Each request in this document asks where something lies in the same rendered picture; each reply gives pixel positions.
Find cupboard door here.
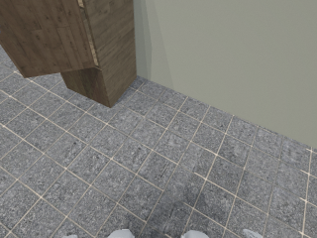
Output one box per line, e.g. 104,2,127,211
0,0,95,78

